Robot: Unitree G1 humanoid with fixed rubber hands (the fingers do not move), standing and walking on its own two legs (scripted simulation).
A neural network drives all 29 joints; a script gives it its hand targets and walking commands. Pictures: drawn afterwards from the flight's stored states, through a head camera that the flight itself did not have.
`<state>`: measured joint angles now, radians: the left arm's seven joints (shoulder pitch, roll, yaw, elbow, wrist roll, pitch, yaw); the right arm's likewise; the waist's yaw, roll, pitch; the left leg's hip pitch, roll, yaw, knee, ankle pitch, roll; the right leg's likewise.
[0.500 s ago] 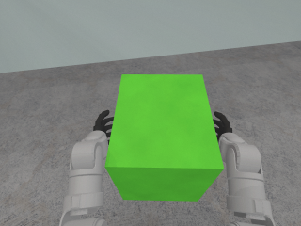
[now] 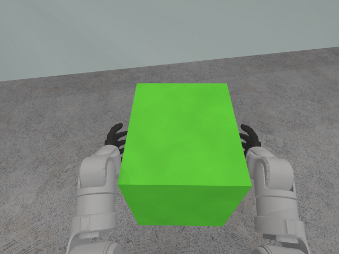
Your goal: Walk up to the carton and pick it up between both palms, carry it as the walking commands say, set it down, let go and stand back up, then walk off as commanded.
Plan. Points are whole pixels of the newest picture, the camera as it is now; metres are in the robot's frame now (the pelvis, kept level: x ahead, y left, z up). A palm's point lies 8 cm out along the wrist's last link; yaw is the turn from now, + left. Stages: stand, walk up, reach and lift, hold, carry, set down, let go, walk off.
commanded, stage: carry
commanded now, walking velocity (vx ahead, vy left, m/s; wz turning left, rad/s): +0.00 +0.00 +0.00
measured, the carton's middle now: (180, 156) +0.36 +0.00 +0.04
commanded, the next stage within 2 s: hold in 0.14 s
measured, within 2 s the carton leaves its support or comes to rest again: neither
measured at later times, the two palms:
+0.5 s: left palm (97, 193) +0.25 +0.19 +0.05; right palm (241, 195) +0.25 -0.13 +0.05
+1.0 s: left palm (106, 184) +0.30 +0.20 +0.00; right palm (234, 188) +0.29 -0.13 +0.00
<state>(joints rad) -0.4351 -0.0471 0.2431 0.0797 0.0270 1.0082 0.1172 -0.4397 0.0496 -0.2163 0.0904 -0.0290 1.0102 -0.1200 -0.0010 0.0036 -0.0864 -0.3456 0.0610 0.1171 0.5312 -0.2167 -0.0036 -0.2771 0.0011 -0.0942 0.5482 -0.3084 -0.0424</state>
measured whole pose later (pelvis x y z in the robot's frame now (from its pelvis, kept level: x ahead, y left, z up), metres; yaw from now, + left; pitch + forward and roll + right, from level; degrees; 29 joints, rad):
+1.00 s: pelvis -0.03 +0.05 +0.00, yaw -3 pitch +0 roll +0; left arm -0.42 -0.17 0.41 0.43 0.33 0.55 -0.03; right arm -0.44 0.11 -0.43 0.51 -0.35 0.50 0.14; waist 0.03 -0.02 0.06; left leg -0.33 -0.07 -0.08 0.51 -0.18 0.02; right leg -0.29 0.03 0.12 0.54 -0.25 0.02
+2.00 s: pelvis -0.06 +0.04 -0.12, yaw -4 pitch +36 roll -2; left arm -0.70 -0.09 0.45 0.53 0.26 0.34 0.00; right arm -0.72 0.05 -0.46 0.61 -0.21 0.30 0.05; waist 0.00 -0.01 -0.19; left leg -1.46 -0.08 -0.10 1.18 -0.34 -0.02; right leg -1.41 0.09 0.09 1.20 -0.42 0.04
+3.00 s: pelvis -0.09 +0.04 -0.27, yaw -5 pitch +46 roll -2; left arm -1.03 0.08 0.41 0.75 0.14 0.29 0.05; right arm -1.02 -0.05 -0.42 0.75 -0.12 0.28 -0.05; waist 0.02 -0.01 -0.14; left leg -2.05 -0.12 -0.10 1.72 -0.46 -0.05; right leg -1.99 0.15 0.07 1.74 -0.55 0.06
